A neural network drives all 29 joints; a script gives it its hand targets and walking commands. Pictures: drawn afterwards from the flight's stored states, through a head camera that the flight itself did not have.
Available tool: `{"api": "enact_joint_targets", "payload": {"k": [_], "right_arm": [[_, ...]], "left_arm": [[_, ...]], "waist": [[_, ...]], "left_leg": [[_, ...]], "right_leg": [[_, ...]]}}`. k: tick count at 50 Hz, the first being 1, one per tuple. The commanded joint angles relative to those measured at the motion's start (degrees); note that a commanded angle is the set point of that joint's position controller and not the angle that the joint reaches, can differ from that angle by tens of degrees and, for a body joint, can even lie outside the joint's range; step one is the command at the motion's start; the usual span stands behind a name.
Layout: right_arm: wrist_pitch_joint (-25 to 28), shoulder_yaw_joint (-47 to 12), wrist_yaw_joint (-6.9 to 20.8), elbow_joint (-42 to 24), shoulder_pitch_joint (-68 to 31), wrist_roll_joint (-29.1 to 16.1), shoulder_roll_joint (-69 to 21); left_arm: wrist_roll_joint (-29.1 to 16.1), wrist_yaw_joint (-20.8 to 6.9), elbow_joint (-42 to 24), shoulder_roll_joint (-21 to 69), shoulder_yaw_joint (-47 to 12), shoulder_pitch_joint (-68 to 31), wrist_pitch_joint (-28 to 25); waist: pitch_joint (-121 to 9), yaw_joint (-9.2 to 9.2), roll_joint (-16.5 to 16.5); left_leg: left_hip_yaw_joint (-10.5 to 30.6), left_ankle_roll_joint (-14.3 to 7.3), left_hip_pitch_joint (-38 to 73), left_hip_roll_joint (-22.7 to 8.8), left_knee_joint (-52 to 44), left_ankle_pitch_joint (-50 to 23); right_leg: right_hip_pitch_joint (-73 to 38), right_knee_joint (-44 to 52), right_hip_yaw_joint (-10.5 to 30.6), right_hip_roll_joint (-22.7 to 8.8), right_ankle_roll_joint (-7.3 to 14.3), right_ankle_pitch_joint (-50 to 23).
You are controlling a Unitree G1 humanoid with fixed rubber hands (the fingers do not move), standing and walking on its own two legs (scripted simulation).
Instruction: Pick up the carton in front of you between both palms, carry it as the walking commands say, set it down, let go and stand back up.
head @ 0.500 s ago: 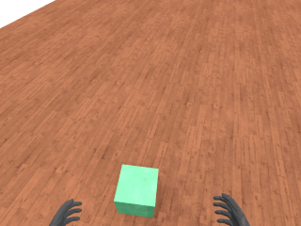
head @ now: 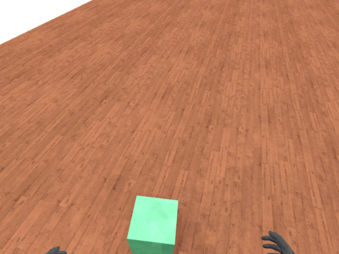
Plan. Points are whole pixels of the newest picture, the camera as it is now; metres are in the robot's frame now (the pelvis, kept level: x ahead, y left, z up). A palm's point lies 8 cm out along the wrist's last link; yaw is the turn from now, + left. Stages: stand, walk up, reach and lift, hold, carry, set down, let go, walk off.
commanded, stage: stand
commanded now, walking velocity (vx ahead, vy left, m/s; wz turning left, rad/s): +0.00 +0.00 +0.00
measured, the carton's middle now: (154, 227) +0.42 +0.04 -0.64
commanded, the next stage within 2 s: none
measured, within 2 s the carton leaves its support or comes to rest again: neither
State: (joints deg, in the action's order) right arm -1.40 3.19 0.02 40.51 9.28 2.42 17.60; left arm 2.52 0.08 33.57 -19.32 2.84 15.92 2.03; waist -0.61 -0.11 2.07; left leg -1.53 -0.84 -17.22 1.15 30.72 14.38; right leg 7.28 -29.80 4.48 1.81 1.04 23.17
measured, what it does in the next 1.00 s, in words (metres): stands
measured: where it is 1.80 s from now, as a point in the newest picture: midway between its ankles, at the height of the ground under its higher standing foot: outside the picture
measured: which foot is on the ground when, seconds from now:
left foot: down 0.00-1.00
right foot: down 0.00-1.00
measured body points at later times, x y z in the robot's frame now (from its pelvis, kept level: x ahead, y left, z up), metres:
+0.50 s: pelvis +0.01 +0.00 +0.00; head +0.02 +0.00 +0.45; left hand +0.14 +0.29 -0.10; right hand +0.14 -0.30 -0.10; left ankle +0.02 +0.11 -0.73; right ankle -0.08 -0.11 -0.73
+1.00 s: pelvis -0.01 +0.00 +0.01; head -0.01 +0.01 +0.46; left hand +0.09 +0.31 -0.11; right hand +0.10 -0.31 -0.10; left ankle +0.02 +0.11 -0.73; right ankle -0.08 -0.11 -0.73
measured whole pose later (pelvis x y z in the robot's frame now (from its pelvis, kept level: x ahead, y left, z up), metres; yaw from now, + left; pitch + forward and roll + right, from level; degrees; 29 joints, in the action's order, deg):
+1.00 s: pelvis -0.01 +0.00 +0.01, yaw +0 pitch -2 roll +0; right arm 0.9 1.1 -0.9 57.8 6.1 1.1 20.8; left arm 1.3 1.0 51.2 -21.9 0.8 11.7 0.4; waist 1.4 0.2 1.0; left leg -1.4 -0.8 -11.4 0.4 24.2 10.6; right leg 0.5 -20.6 4.7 2.2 1.0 17.8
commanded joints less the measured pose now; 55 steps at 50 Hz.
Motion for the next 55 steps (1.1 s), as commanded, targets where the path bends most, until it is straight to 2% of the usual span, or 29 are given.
{"api": "enact_joint_targets", "payload": {"k": [1,3,6,18,42,55], "right_arm": [[2.1,1.3,-0.4,-1.6,-3.5,0.1,7.4],[2.3,1.1,-0.7,-0.3,-3.3,-0.1,8.0],[2.3,1.0,-1.1,1.5,-3.2,-0.2,8.8],[2.5,0.7,-1.6,6.5,-3.9,-0.6,10.0],[2.8,-0.1,-1.3,13.1,-5.5,-1.2,12.1],[3.0,-0.5,-1.1,15.8,-6.1,-1.6,13.2]], "left_arm": [[-0.3,0.6,-3.1,-7.0,1.5,-1.9,-1.6],[-0.7,1.0,-2.2,-7.6,1.4,-1.5,-1.7],[-1.0,1.4,-0.6,-8.3,1.2,-1.1,-1.6],[-1.3,2.0,4.4,-9.5,0.9,-2.1,-1.8],[-1.2,1.2,13.0,-11.2,0.3,-5.1,-2.2],[-1.3,1.0,16.6,-12.0,-0.4,-5.8,-2.4]], "waist": [[-2.3,0.26,-0.9],[-3.5,0.18,-1.2],[-4.1,0.12,-1.1],[-3.5,0.3,-1.1],[0.6,0.42,-1.6],[1.2,0.38,-2.0]], "left_leg": [[5.9,-0.6,10.7,-5.4,-1.9,-12.4],[5.9,-0.6,11.8,-5.7,-1.0,-17.4],[6.0,-0.7,12.7,-6.0,-0.6,-20.8],[6.2,-1.1,14.7,-6.5,-1.3,-24.3],[7.5,-0.9,13.3,-7.5,-7.7,-14.5],[8.5,-0.9,13.4,-7.8,-9.9,-12.2]], "right_leg": [[9.8,5.6,3.5,-5.1,-1.0,-16.5],[8.3,5.2,3.6,-5.2,-1.2,-20.5],[6.8,4.9,3.5,-5.4,-1.4,-24.2],[4.9,6.1,3.7,-6.1,-1.4,-28.4],[2.6,12.6,5.0,-6.6,-0.5,-18.1],[1.9,14.0,4.9,-6.8,-0.3,-15.7]]}}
